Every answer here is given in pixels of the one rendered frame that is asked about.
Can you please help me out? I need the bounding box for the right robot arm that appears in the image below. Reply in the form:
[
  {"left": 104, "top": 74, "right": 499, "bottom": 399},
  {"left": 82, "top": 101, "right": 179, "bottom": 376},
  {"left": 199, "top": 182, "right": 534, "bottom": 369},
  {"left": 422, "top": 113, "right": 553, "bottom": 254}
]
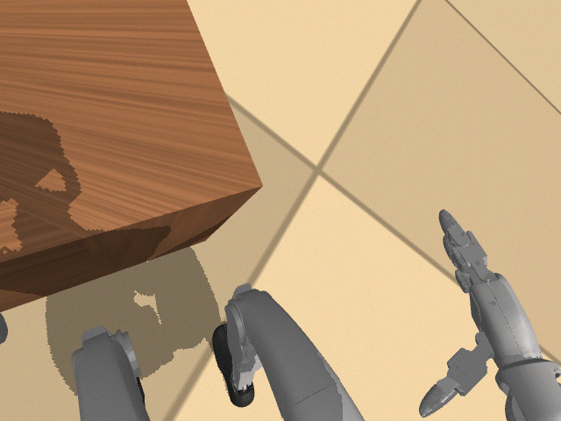
[{"left": 495, "top": 359, "right": 561, "bottom": 421}]

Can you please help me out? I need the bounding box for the right robot hand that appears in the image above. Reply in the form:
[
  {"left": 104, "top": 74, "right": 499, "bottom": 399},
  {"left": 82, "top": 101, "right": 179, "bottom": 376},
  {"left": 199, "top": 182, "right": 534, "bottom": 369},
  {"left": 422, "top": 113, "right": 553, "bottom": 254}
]
[{"left": 419, "top": 210, "right": 543, "bottom": 417}]

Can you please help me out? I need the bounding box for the right robot foot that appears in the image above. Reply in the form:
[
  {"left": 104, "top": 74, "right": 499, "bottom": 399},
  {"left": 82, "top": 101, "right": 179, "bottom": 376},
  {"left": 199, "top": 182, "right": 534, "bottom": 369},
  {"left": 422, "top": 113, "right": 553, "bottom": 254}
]
[{"left": 212, "top": 324, "right": 254, "bottom": 407}]

